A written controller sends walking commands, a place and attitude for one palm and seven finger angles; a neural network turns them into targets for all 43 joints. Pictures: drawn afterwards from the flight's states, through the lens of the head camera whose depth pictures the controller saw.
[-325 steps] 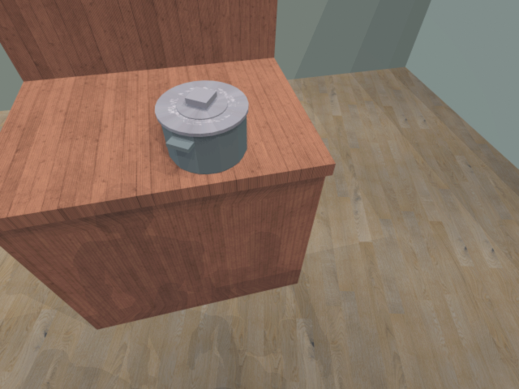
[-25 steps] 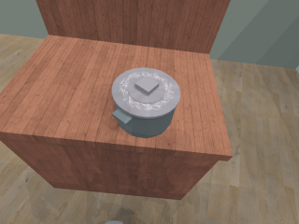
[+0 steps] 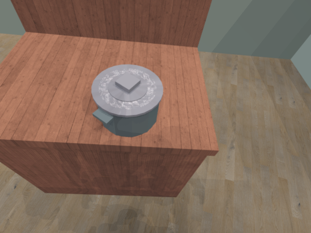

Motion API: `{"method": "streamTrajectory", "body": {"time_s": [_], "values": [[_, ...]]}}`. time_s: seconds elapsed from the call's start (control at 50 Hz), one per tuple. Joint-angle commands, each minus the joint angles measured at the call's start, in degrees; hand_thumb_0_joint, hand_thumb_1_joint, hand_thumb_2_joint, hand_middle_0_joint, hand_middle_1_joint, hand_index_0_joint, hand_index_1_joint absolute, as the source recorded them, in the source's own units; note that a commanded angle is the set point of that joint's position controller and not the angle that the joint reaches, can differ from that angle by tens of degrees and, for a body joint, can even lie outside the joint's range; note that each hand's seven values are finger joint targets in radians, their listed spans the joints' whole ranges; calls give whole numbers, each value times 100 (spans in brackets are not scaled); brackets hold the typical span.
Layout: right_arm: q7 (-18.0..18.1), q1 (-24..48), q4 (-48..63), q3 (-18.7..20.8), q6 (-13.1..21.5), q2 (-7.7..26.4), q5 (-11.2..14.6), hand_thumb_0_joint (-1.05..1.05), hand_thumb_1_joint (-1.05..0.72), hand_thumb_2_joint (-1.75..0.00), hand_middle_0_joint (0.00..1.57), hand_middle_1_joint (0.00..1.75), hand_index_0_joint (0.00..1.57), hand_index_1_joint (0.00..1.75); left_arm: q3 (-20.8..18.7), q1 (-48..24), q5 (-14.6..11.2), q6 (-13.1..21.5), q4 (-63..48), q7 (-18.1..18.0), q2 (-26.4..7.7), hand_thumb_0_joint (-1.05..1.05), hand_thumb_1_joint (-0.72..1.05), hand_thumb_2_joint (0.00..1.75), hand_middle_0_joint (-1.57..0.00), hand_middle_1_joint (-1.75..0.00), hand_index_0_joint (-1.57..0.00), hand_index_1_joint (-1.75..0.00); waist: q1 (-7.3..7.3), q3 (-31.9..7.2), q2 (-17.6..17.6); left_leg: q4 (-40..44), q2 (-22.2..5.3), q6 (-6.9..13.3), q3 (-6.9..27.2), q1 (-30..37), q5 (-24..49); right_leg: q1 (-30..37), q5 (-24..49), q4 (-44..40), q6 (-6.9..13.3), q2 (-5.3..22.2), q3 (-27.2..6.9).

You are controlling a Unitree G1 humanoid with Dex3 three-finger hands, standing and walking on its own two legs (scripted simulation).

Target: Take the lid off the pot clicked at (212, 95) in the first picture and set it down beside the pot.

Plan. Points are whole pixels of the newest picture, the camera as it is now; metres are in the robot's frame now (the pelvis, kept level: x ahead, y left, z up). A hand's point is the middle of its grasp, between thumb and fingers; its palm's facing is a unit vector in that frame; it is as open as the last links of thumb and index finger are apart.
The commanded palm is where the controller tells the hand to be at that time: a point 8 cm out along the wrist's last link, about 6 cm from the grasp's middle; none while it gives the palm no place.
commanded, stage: come to a stop and stand still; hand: left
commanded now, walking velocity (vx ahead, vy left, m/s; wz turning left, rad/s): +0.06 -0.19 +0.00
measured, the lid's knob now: (128, 82) +0.48 +0.11 +0.10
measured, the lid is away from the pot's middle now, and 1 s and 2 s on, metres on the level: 0.00 0.00 0.00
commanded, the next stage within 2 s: look again from close up in 0.96 s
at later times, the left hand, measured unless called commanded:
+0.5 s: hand out of the picture +0.05 +0.14 -0.18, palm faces +0.03 -0.98 -0.19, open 7.3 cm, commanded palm none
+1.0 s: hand out of the picture +0.01 +0.17 -0.18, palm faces -0.02 -0.97 -0.23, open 7.4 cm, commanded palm none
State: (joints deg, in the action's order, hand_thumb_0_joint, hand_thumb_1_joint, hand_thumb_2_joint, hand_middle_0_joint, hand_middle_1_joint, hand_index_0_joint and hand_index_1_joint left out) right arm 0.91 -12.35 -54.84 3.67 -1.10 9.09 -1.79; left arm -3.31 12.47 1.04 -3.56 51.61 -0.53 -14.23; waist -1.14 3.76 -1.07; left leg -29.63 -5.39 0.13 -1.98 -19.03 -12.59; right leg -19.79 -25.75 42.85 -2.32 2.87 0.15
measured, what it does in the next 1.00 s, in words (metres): steps on the spot: right foot, then left foot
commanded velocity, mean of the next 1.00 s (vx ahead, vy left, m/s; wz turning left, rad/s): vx -0.02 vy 0.06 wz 0.00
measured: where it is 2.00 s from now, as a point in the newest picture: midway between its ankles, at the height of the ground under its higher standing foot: outside the picture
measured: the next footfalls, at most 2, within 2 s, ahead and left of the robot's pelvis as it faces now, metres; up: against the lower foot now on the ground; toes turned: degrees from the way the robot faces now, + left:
right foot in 0.06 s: +0.02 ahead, -0.17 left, +0.00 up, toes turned -2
left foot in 0.28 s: +0.07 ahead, +0.05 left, +0.00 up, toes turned +1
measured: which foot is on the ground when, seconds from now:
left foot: down 0.00-0.08, up 0.10-0.26, down 0.28-1.00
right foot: up 0.00-0.04, down 0.06-1.00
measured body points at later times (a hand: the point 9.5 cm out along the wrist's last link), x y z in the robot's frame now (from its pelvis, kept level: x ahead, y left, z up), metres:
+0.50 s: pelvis +0.02 -0.04 +0.00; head +0.05 -0.02 +0.44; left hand +0.05 +0.19 -0.17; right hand +0.07 -0.27 -0.15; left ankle +0.03 +0.05 -0.74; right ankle -0.02 -0.17 -0.74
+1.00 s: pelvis -0.01 -0.02 -0.01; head +0.01 -0.02 +0.44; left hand +0.01 +0.22 -0.16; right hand +0.02 -0.26 -0.16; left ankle +0.03 +0.05 -0.74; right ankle -0.02 -0.17 -0.74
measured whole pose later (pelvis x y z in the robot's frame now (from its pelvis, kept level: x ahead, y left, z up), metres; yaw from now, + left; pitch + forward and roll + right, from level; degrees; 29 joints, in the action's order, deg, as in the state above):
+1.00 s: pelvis -0.01 -0.02 -0.01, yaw -2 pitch +1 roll +0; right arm 0.0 -15.6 -55.4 0.1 -0.8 10.8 -0.8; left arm 0.6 18.4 1.0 -0.8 55.5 -2.1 -11.7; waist 0.2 1.2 0.0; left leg -31.1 2.1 4.5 -5.1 -18.9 -13.2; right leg -14.6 -17.8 31.5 -2.0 2.6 -0.5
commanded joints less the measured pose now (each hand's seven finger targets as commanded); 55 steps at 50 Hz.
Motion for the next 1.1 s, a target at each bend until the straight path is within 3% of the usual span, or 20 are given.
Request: {"method": "streamTrajectory", "body": {"time_s": [0.0,0.02,0.04,0.06,0.08,0.1,0.14,0.22,0.26,0.36,0.48,0.52,0.54,0.56,0.58,0.62,0.66,0.74,0.92,1.08], "values": [[56,-440,194,315,34,1132,62,0,-90,-90,20,30,20,30,58,741,-25,185,-133,33,-178,0,90,90,-20,-30,-20,-30,91,-774,884,284,-681,287,876,363,-135,1092,1132,-2141,129,-217,316],[46,-506,197,286,20,981,92,0,-90,-90,20,30,20,30,33,863,-11,215,-78,-10,-384,0,90,90,-20,-30,-20,-30,103,-850,181,-334,-417,141,499,21,-111,1546,1453,-2409,222,52,35],[44,-537,265,202,26,650,111,0,-90,-90,20,30,20,30,-4,905,37,237,-54,-79,-652,0,90,90,-20,-30,-20,-30,123,-813,-1057,-1246,110,-54,-212,-718,-815,1954,1986,-2608,465,821,-818],[29,-273,385,83,15,395,99,0,-90,-90,20,30,20,30,30,874,63,284,-40,-108,-756,0,90,90,-20,-30,-20,-30,204,-602,-1531,-1863,521,-169,-325,-1141,-1920,1782,2529,-2737,849,1312,-1330],[3,-149,413,58,12,328,106,0,-90,-90,20,30,20,30,99,813,66,315,-94,-114,-760,0,90,90,-20,-30,-20,-30,215,-469,-840,-2211,473,-123,-82,-1047,-2028,1399,2177,-2835,1101,1469,-1325],[-6,-189,284,40,-20,351,102,0,-90,-90,20,30,20,30,85,620,47,394,-3,-145,-569,0,90,90,-20,-30,-20,-30,154,-322,-1363,-2244,302,-130,60,-897,-1765,1045,1676,-2963,1046,1277,-1386],[-14,-193,135,-7,55,379,135,0,-90,-90,20,30,20,30,168,508,30,449,106,-166,-387,0,90,90,-20,-30,-20,-30,93,92,-1301,-1864,309,-143,48,-691,-1420,979,2765,-2704,1099,1140,-1097],[-1,-530,-185,-114,175,252,223,0,-90,-90,20,30,20,30,166,556,-38,505,201,-196,-417,0,90,90,-20,-30,-20,-30,28,-125,-325,182,443,-98,-22,635,380,973,4451,-1787,741,856,-595],[68,-526,-137,-80,221,512,220,0,-90,-90,20,30,20,30,156,684,-93,477,173,-216,-292,0,90,90,-20,-30,-20,-30,121,-564,56,148,0,80,248,1193,2340,973,4243,-1509,507,555,-423],[171,-388,-81,-89,206,533,221,0,-90,-90,20,30,20,30,161,823,-76,368,288,-274,-248,0,90,90,-20,-30,-20,-30,231,-660,826,210,-285,415,626,1452,3593,884,2940,-1576,380,463,-308],[107,-292,-28,-87,171,504,201,0,-90,-90,20,30,20,30,215,748,-36,339,330,-266,-161,0,90,90,-20,-30,-20,-30,216,-636,-60,512,-190,319,652,1177,1875,1014,2438,-1928,362,493,-334],[71,-257,-44,-100,153,521,187,0,-90,-90,20,30,20,30,231,718,-24,328,316,-254,-150,0,90,90,-20,-30,-20,-30,183,-451,-66,694,-137,272,651,1015,1022,895,1950,-2062,358,491,-368],[55,39,369,-89,226,941,165,0,-90,-90,20,30,20,30,215,853,78,469,328,-428,-262,0,90,90,-20,-30,-20,-30,166,-461,516,-403,-165,124,462,1156,2678,599,3497,-1718,359,548,-588],[-6,-336,402,-90,186,773,103,0,-90,-90,20,30,20,30,154,601,10,494,34,-377,-578,0,90,90,-20,-30,-20,-30,23,-877,554,-147,-43,153,547,857,1280,818,2043,-1568,560,562,-537],[-29,-79,430,-81,131,799,55,0,-90,-90,20,30,20,30,162,404,-20,424,37,-292,-544,0,90,90,-20,-30,-20,-30,102,-760,1064,246,-43,207,658,856,617,575,1142,-1498,607,425,-400],[-45,35,646,-79,54,933,54,0,-90,-90,20,30,20,30,182,459,26,364,-44,-244,-423,0,90,90,-20,-30,-20,-30,91,-64,592,628,-99,307,929,-40,-1044,202,49,-1517,518,100,-170],[-81,111,678,-90,34,947,59,0,-90,-90,20,30,20,30,238,575,55,352,-9,-216,-360,0,90,90,-20,-30,-20,-30,142,323,131,841,-19,312,967,-423,-1721,38,-140,-1581,510,47,-240],[-94,-84,664,-115,54,928,56,0,-90,-90,20,30,20,30,246,557,44,384,-83,-193,-426,0,90,90,-20,-30,-20,-30,81,120,-356,624,130,264,767,-75,-1454,-263,-463,-1821,568,219,-579],[-68,-209,395,-185,212,914,98,0,-90,-90,20,30,20,30,286,813,19,376,56,-172,-363,0,90,90,-20,-30,-20,-30,188,-145,160,1048,-83,342,949,23,-1266,219,368,-1628,429,108,-304],[-10,-413,54,-230,297,770,144,0,-90,-90,20,30,20,30,321,949,-1,413,362,-174,-300,0,90,90,-20,-30,-20,-30,193,-407,313,936,-116,369,840,520,-196,505,1052,-1749,383,184,-219]]}}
